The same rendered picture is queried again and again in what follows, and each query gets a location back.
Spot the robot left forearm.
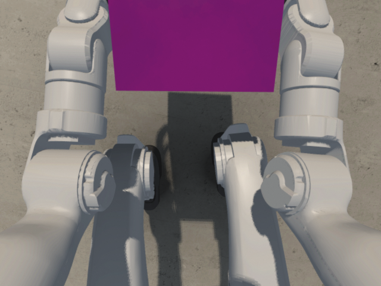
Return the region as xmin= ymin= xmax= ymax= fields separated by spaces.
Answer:
xmin=21 ymin=0 xmax=113 ymax=202

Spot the robot right forearm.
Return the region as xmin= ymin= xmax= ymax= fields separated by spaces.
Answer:
xmin=274 ymin=0 xmax=350 ymax=174

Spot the robot right upper arm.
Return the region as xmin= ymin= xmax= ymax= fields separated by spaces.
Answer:
xmin=261 ymin=152 xmax=381 ymax=286

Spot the carton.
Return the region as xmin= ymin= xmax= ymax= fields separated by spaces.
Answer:
xmin=108 ymin=0 xmax=285 ymax=92

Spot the right robot foot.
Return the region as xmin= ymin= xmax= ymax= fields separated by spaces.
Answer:
xmin=211 ymin=132 xmax=226 ymax=197

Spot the robot left upper arm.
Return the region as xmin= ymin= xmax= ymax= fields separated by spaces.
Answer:
xmin=0 ymin=149 xmax=116 ymax=286

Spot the robot right shin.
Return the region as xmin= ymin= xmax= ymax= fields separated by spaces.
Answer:
xmin=221 ymin=123 xmax=268 ymax=187

